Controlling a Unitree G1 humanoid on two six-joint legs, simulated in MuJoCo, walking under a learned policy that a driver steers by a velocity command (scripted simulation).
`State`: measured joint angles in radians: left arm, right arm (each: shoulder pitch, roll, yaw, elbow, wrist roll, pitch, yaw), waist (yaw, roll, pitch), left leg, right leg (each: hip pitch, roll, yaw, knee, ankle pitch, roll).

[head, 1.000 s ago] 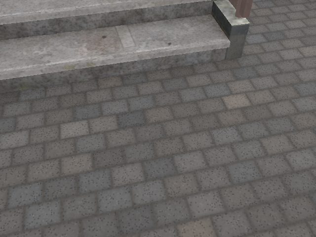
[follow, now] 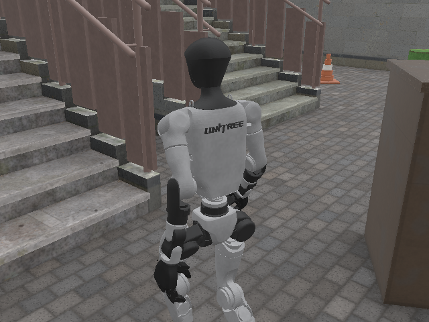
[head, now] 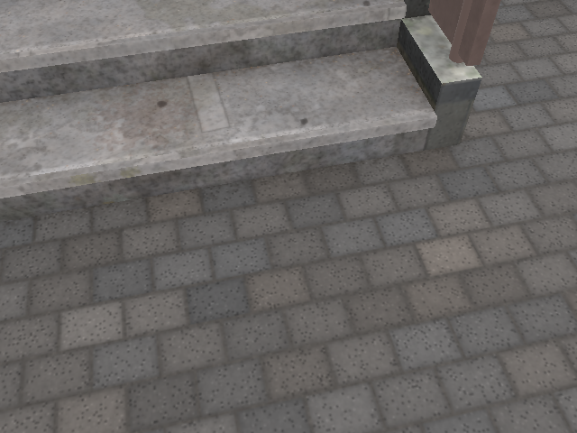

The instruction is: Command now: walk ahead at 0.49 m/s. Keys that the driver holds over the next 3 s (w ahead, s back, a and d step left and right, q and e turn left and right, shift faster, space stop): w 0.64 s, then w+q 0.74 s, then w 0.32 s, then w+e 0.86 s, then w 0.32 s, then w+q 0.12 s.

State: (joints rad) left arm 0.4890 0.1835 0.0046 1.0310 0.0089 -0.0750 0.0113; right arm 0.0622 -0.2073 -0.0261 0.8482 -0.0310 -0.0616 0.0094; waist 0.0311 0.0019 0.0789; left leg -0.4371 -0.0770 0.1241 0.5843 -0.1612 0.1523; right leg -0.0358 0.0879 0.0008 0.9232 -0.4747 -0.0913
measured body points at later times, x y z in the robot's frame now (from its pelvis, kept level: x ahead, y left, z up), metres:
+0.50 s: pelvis +0.27 -0.03 +0.01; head +0.31 -0.04 +0.46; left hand +0.49 +0.17 -0.09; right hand +0.16 -0.26 -0.13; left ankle +0.10 +0.05 -0.71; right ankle +0.41 -0.12 -0.71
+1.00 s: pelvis +0.54 -0.04 +0.02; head +0.57 -0.03 +0.47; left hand +0.43 +0.18 -0.13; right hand +0.74 -0.23 -0.10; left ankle +0.68 +0.08 -0.69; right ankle +0.41 -0.12 -0.72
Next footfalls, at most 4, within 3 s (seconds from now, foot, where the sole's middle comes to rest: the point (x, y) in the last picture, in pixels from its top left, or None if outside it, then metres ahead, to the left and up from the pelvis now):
0.52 right None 0.45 -0.12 -0.75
1.08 left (284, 317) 0.72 0.07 -0.75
1.60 right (306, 220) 1.03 0.02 -0.75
2.12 left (176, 130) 1.22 0.40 -0.59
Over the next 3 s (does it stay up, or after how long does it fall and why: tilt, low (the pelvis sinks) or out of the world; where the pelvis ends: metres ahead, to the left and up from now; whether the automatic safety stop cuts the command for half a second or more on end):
stays up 1.55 0.29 0.31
